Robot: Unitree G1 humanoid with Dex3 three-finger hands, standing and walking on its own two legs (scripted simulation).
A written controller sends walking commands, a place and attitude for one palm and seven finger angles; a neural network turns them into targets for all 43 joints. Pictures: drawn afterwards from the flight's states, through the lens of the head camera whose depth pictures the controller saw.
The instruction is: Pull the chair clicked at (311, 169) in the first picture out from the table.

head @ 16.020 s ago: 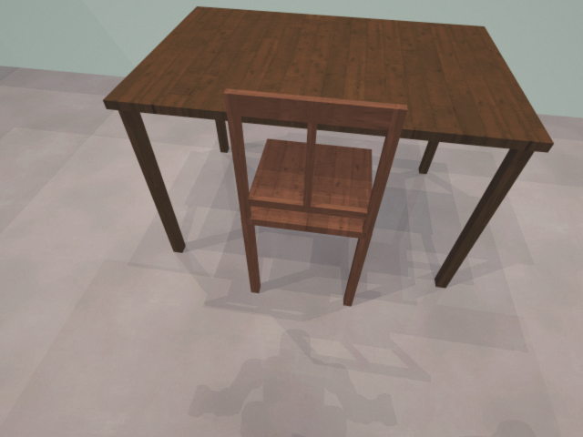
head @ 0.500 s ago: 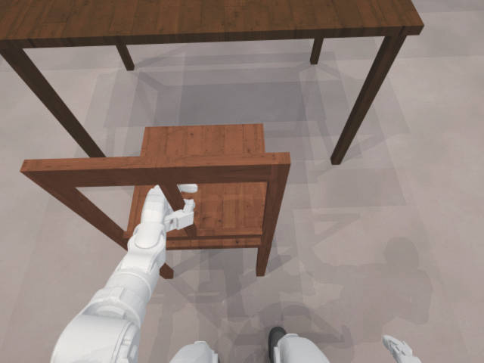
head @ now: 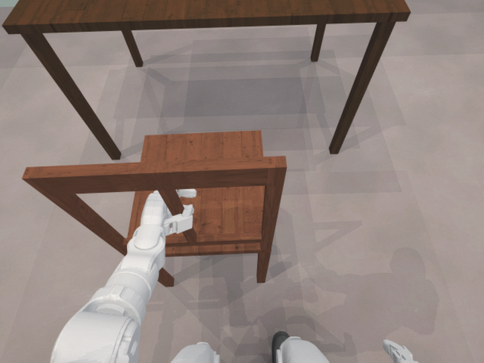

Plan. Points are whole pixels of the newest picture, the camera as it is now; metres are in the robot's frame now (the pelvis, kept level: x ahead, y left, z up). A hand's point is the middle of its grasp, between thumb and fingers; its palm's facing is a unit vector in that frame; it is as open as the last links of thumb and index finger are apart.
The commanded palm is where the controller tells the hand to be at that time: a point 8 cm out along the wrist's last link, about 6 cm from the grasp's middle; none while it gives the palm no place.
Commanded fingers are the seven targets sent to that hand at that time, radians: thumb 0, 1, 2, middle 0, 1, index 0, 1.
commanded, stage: stop walking, hand still on the chair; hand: left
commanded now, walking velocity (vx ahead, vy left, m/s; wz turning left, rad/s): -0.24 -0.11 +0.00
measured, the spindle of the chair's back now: (181, 216) +0.39 +0.13 -0.10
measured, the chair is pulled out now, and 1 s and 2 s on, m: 0.48 0.62 0.62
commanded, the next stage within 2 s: open the thumb and straighten the fingers in 0.98 s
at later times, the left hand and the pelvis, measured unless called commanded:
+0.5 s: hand (175, 278) +0.25 +0.12 -0.06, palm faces -0.02 -0.99 -0.15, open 5.3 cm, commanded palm +0.24 +0.17 -0.04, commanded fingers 0.00 0.90 0.90 -0.50 -1.45 -0.50 -1.45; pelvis -0.04 +0.00 +0.00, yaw -1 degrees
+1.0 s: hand (172, 290) +0.23 +0.12 -0.06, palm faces -0.07 -0.99 -0.14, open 5.2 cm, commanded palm +0.22 +0.18 -0.04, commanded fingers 0.00 0.90 0.90 -0.50 -1.45 -0.50 -1.45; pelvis -0.04 +0.02 +0.01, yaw -2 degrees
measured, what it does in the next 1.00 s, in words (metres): steps on the spot: left foot, then right foot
